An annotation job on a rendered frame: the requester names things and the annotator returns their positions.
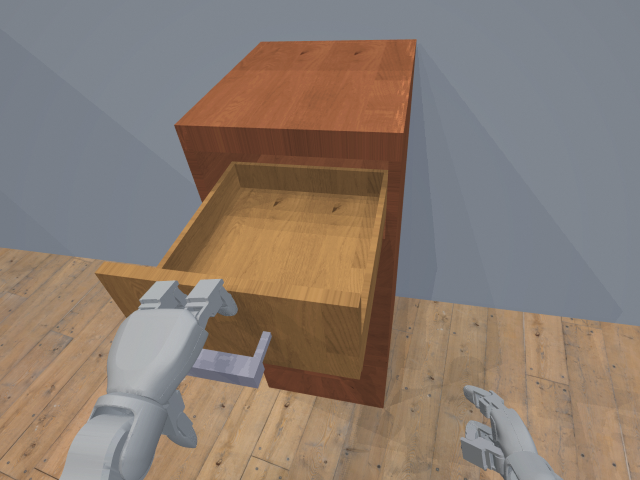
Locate cabinet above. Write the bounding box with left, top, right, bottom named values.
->
left=174, top=39, right=417, bottom=408

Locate drawer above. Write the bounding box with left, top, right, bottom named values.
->
left=95, top=161, right=388, bottom=380

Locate right robot forearm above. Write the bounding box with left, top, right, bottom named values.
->
left=504, top=451, right=563, bottom=480

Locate handle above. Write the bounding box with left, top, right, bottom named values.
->
left=187, top=331, right=272, bottom=389

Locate left robot forearm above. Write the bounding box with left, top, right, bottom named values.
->
left=59, top=392, right=168, bottom=480

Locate robot right hand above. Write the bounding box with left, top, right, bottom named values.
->
left=460, top=385, right=538, bottom=480

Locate robot left hand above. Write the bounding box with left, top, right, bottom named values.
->
left=106, top=279, right=238, bottom=448

